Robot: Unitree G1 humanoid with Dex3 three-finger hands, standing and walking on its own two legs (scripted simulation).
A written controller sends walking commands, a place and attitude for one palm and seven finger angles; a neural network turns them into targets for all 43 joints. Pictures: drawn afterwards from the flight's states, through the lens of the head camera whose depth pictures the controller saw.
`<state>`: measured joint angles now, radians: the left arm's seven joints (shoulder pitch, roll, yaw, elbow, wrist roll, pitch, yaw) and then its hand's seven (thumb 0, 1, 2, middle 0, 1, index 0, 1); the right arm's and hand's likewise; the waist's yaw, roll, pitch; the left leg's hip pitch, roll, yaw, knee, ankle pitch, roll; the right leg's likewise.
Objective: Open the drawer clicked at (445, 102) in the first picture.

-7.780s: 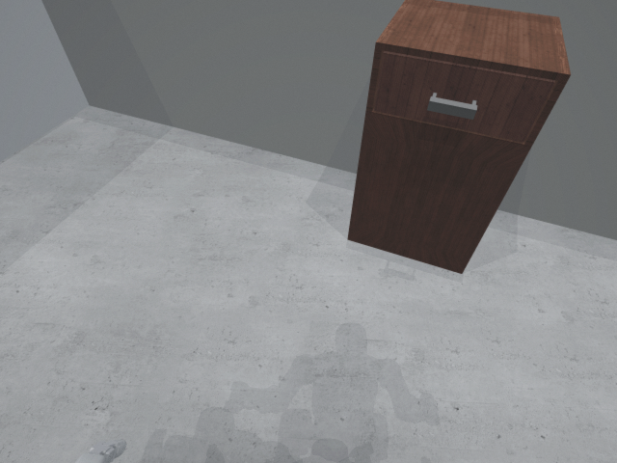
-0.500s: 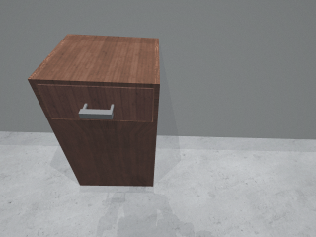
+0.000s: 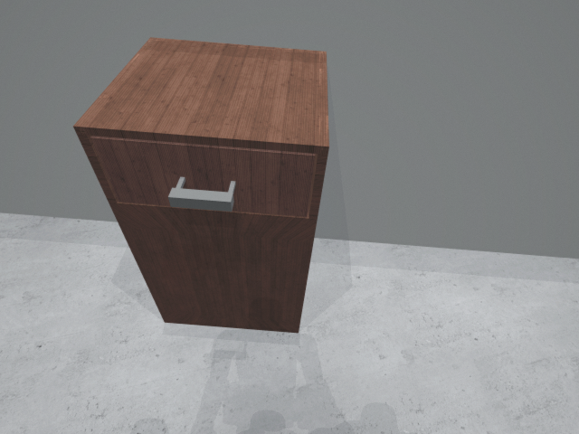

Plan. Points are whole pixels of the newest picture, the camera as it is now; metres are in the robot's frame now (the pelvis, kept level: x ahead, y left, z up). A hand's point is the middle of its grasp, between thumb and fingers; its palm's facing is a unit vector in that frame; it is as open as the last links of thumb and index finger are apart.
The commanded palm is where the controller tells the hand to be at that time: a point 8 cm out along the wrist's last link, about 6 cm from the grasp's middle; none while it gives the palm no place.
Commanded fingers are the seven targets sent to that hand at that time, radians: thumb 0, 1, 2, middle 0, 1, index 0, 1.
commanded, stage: shuffle to correct the standing spot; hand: left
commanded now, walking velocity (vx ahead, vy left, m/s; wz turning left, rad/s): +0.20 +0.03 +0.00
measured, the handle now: (204, 191) +0.57 +0.23 -0.04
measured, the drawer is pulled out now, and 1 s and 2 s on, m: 0.00 0.00 0.00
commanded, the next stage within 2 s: come to a stop and stand still in 0.02 s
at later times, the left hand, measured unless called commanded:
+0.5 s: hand (163, 415) +0.18 +0.22 -0.17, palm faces +0.10 -0.96 -0.24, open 7.3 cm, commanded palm none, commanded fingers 0.00 0.90 0.90 -0.20 -0.30 -0.20 -0.30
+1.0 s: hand out of the picture +0.08 +0.28 -0.16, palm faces +0.07 -0.98 -0.20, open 7.4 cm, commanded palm none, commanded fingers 0.00 0.90 0.90 -0.20 -0.30 -0.20 -0.30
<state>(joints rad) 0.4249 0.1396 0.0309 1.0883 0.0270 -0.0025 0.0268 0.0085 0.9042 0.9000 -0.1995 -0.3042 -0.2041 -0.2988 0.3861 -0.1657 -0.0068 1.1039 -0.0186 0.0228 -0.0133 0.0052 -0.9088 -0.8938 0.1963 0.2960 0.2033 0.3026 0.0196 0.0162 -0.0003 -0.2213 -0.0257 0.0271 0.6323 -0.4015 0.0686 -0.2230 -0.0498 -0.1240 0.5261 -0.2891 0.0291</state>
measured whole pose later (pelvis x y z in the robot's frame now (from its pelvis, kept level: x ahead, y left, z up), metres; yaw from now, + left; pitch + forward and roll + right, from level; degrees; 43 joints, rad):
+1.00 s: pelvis +0.07 +0.09 +0.01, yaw +0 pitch -1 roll -1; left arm 0.30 0.18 0.05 1.01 0.02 0.05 0.02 0.01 0.91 0.90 -0.20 -0.30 -0.20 -0.30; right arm 0.20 -0.15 -0.03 1.00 -0.02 0.03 -0.03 0.00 -0.93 -0.89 0.20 0.30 0.20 0.30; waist 0.02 -0.02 0.03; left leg -0.27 0.00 0.06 0.44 -0.16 0.05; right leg -0.24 -0.03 -0.01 0.70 -0.42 0.02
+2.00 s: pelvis +0.05 +0.10 +0.00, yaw +0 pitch -1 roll -1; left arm 0.36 0.14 0.01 1.03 0.03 -0.02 0.04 0.01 0.91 0.90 -0.20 -0.30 -0.20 -0.30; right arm 0.33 -0.15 -0.01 1.06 -0.02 0.02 -0.02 0.02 -0.94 -0.89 0.20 0.30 0.20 0.30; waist 0.00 0.02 -0.03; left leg -0.36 -0.02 0.06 0.56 -0.19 0.06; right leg -0.18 -0.02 0.00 0.55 -0.36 0.01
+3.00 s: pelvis +0.07 +0.03 -0.05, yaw +1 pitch +10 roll +2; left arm 0.27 0.40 0.01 0.00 0.97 0.00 0.39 0.01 0.22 0.61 -0.27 -0.73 -0.27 -0.73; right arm 0.06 -0.20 0.01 0.58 -0.04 0.11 -0.01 0.01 -0.91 -0.89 0.20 0.30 0.20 0.30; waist 0.08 0.06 -0.14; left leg -0.74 0.02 0.01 0.93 -0.37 -0.03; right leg -0.60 0.03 -0.06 0.98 -0.57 -0.09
